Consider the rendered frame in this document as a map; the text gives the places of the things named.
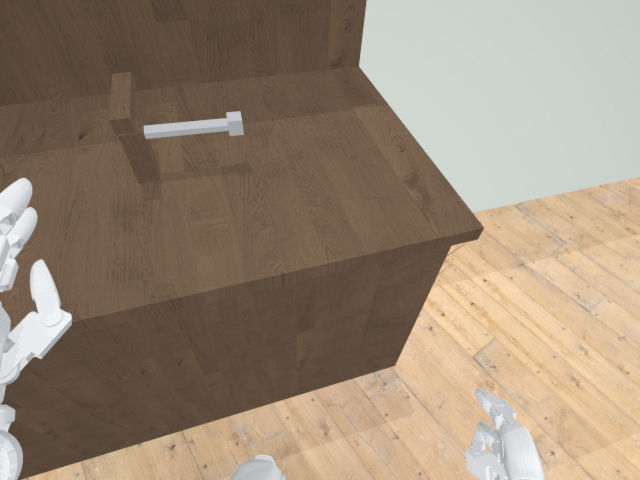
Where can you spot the left robot hand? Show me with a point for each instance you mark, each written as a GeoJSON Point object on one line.
{"type": "Point", "coordinates": [36, 334]}

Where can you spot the tap lever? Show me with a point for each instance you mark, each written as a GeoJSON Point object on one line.
{"type": "Point", "coordinates": [233, 124]}

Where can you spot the left robot thigh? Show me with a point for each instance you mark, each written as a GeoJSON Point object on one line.
{"type": "Point", "coordinates": [258, 469]}

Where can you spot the counter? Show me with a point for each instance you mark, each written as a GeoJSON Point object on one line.
{"type": "Point", "coordinates": [207, 274]}

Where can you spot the robot left shin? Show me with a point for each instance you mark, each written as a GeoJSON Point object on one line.
{"type": "Point", "coordinates": [265, 457]}

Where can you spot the right robot hand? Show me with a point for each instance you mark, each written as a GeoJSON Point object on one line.
{"type": "Point", "coordinates": [514, 455]}

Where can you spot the left robot forearm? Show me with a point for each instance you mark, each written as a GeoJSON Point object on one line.
{"type": "Point", "coordinates": [11, 455]}

